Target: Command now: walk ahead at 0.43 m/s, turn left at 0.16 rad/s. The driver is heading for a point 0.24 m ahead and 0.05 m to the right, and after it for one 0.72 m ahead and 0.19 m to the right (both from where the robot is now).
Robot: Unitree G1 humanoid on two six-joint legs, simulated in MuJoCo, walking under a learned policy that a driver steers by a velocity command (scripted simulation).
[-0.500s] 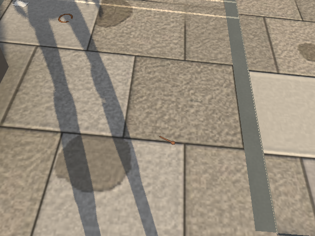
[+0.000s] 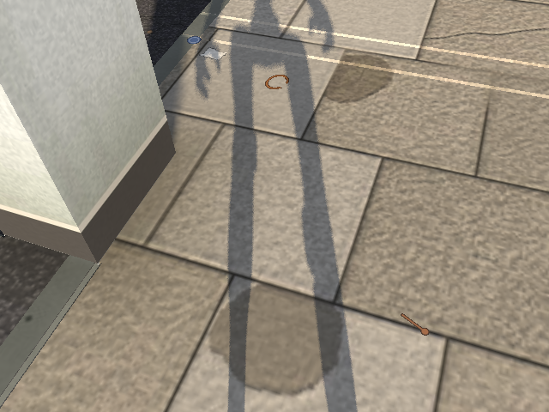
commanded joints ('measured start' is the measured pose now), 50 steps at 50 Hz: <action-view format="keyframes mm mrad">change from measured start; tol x32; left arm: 1 -33 187 33 -58 -9 -8 1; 50 -223 222 55 -313 -3 79 25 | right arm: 1 -203 -4 13 -129 8 -32 17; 10 289 -263 -74 -36 -27 -23 2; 50 -83 -91 -16 5 -7 2 -28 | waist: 1 26 -174 94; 8 -173 -149 -72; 10 -181 283 -396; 20 -50 22 73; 35 -10 -149 -417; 50 -48 -199 -99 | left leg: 1 -5 -5 63 -183 79 -10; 8 588 -54 74 -389 73 104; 10 1058 402 -626 -524 -192 297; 17 503 214 -98 -729 78 204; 31 618 196 229 -316 753 108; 32 557 132 251 -107 645 61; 34 21 -140 64 551 -582 -65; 50 170 -52 -34 -146 -147 -55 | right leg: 1 -57 -187 122 -139 197 -163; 8 -114 -175 67 245 644 -88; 10 -596 28 61 885 -283 -4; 12 -733 -60 105 1006 -158 -12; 32 -152 53 -78 184 343 -107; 34 324 -395 691 182 883 -450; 40 -210 -165 347 20 371 -252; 50 -245 -116 455 -19 -242 -219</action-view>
